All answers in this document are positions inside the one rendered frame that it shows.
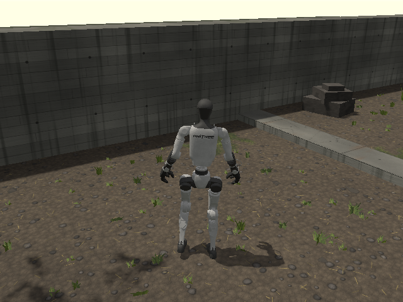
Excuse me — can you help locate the right robot forearm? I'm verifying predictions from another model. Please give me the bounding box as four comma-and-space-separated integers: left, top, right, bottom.
227, 152, 239, 174

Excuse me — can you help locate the right robot hand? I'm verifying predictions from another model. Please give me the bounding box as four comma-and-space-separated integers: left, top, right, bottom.
226, 172, 241, 184

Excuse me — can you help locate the humanoid robot head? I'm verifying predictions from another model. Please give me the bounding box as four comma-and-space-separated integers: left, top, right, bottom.
193, 99, 215, 129

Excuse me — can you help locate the left robot upper arm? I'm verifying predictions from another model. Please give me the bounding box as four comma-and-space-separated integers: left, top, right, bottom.
171, 126, 191, 159

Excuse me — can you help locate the right robot upper arm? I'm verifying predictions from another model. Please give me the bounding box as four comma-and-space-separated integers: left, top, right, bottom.
217, 127, 233, 161

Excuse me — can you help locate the robot right shin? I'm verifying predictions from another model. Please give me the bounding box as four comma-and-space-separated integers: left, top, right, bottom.
208, 210, 219, 250

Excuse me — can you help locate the left robot forearm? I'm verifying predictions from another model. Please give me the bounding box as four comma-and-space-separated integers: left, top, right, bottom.
162, 149, 176, 172

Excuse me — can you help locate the left robot hand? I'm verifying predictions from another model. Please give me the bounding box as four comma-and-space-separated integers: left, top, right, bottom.
160, 169, 174, 183

